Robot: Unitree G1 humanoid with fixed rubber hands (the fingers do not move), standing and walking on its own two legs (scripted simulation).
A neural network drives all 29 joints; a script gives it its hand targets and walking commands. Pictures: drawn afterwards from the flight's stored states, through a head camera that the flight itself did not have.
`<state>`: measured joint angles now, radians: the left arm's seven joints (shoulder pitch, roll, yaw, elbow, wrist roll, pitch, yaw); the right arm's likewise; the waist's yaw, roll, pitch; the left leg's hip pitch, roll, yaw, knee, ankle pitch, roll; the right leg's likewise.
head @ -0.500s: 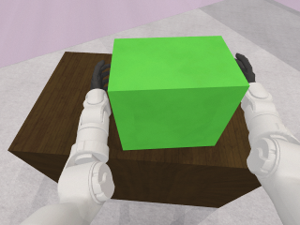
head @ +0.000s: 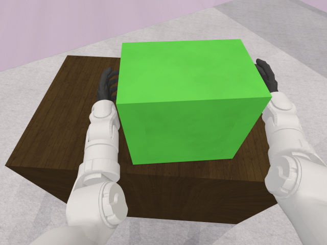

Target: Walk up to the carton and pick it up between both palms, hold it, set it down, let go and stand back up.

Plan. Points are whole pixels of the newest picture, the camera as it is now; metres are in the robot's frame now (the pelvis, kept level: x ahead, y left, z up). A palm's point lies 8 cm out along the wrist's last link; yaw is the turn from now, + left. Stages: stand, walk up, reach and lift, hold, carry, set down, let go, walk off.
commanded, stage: set down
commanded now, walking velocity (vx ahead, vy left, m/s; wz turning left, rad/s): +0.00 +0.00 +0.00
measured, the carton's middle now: (182, 106) +0.45 +0.02 +0.05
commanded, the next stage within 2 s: none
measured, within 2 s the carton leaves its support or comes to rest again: neither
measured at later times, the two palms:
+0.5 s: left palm (106, 101) +0.41 +0.21 +0.10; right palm (266, 92) +0.46 -0.18 +0.12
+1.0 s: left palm (100, 102) +0.42 +0.23 +0.08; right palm (279, 89) +0.49 -0.23 +0.10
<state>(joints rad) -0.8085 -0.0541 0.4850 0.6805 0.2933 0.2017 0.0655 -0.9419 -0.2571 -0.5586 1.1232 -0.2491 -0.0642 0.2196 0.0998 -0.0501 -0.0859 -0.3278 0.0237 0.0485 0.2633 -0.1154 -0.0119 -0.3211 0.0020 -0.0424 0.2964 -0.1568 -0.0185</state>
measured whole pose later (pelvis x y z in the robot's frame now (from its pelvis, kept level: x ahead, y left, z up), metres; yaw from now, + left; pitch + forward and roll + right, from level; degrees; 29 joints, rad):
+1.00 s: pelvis -0.02 -0.02 -0.02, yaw -1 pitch +24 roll -1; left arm -1.03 0.25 0.02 1.17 -0.25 -0.01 0.14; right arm -1.21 -0.56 0.21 1.52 0.48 -0.12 0.16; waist 0.17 -0.02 -0.22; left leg -0.72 0.08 0.03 0.46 -0.16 -0.04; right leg -0.68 0.05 -0.06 0.41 -0.15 -0.05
